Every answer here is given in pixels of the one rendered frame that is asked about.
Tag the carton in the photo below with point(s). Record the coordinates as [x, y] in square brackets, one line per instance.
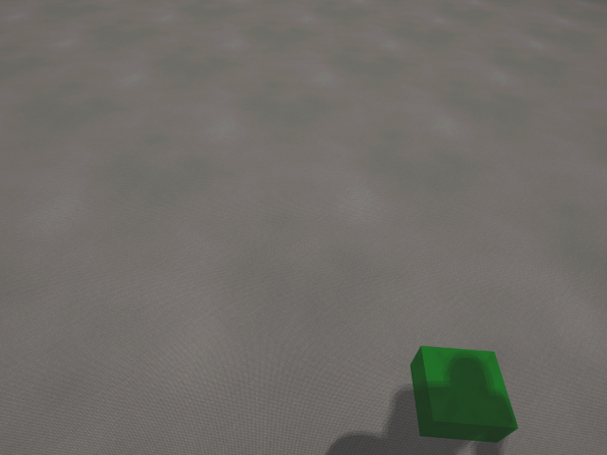
[461, 394]

